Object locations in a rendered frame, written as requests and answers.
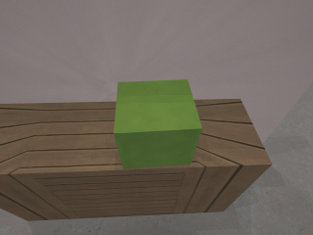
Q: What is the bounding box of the pedestal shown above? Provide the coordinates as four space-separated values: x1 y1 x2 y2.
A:
0 99 272 221

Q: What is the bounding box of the carton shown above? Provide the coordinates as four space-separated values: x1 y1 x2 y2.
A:
113 79 202 169

